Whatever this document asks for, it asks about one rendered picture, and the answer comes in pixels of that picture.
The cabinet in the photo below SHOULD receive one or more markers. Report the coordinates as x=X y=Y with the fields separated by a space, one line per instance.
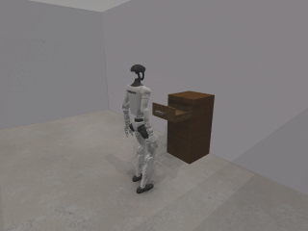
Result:
x=189 y=139

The robot right thigh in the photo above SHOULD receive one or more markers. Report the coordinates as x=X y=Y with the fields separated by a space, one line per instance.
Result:
x=151 y=153

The robot thigh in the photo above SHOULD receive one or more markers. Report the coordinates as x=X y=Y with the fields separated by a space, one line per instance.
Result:
x=142 y=148
x=151 y=153

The robot left forearm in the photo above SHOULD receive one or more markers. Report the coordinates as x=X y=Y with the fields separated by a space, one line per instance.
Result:
x=126 y=115

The right robot hand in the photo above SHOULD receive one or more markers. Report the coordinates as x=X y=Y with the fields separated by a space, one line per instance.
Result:
x=153 y=138

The left robot hand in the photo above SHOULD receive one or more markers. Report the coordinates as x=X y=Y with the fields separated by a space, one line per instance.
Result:
x=126 y=128

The drawer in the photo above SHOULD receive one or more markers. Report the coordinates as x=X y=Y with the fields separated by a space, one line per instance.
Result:
x=173 y=113

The robot left thigh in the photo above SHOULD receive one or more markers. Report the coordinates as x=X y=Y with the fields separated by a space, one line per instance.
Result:
x=142 y=148

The handle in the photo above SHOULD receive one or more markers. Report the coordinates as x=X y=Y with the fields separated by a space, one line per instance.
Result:
x=159 y=113

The robot right upper arm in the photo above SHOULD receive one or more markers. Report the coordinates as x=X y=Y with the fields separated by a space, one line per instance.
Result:
x=145 y=93

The robot right forearm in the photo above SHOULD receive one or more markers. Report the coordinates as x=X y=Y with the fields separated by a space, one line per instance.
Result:
x=147 y=122

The robot left upper arm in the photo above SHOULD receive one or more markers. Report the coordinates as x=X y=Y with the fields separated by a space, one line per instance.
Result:
x=125 y=102

